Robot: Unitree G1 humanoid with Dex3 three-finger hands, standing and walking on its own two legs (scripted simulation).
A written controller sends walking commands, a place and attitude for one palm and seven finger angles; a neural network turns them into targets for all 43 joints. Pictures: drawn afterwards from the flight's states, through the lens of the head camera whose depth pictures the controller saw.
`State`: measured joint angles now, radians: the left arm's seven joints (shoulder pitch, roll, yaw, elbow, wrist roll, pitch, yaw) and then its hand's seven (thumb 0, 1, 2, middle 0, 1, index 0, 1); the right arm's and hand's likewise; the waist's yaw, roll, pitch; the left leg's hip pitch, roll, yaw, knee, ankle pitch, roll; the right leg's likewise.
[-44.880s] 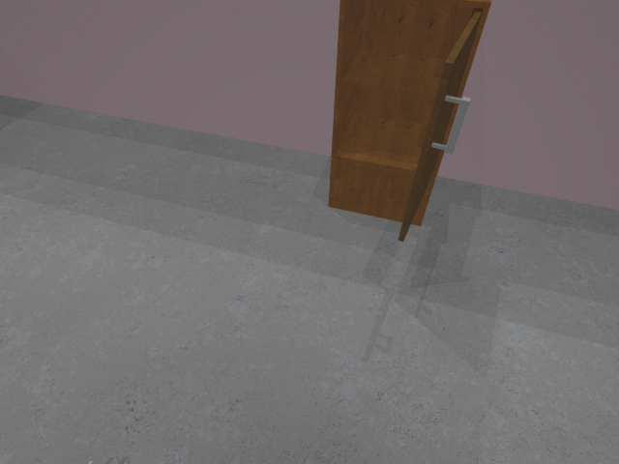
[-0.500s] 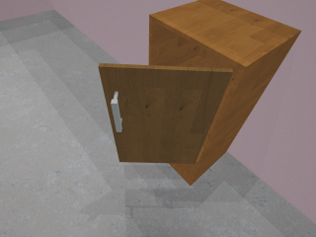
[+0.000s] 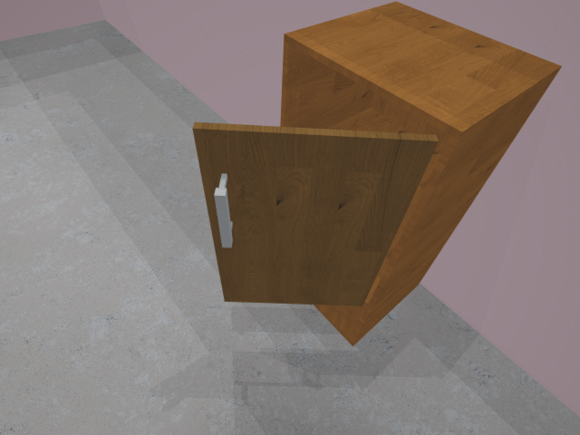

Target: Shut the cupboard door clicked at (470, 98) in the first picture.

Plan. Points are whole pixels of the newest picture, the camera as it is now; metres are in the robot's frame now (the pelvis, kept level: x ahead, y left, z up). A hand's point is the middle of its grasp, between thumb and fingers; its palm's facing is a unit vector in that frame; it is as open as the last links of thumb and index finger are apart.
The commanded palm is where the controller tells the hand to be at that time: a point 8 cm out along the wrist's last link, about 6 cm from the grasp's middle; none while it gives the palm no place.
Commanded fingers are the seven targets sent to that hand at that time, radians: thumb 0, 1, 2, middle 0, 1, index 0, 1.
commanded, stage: look again from close up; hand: left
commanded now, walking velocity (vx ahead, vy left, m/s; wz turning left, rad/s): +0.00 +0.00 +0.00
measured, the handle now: (225, 212) +0.50 +0.16 -0.04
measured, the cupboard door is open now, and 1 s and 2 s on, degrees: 49 49 49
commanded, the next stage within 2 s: raise the hand and make a fist in 0.16 s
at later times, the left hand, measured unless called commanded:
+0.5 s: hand (179, 363) +0.21 +0.16 +0.00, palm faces +0.13 -0.99 +0.01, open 7.0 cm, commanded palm +0.11 +0.21 -0.07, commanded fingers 0.00 0.90 0.90 -0.42 -0.54 -0.42 -0.54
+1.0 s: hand (194, 379) +0.20 +0.15 -0.06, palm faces +0.03 -1.00 -0.02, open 4.6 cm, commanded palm +0.16 +0.21 -0.05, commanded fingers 0.00 0.90 0.90 -0.88 -1.04 -0.88 -1.04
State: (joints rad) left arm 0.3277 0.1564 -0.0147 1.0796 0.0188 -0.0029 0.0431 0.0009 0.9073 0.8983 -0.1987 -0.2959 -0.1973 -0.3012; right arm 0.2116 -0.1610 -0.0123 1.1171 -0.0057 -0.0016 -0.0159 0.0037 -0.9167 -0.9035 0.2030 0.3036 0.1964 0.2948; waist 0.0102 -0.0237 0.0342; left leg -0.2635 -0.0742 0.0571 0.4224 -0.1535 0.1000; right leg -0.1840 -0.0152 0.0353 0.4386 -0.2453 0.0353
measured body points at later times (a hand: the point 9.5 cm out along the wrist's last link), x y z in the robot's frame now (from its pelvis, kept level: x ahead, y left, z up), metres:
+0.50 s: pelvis -0.01 -0.01 -0.04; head -0.01 -0.01 +0.41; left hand +0.19 +0.22 +0.00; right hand +0.14 -0.26 -0.12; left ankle +0.05 +0.05 -0.74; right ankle +0.02 -0.11 -0.74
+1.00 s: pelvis +0.01 -0.04 -0.11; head +0.09 -0.04 +0.33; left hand +0.20 +0.20 -0.06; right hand +0.22 -0.24 -0.19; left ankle +0.05 +0.05 -0.74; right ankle +0.02 -0.11 -0.74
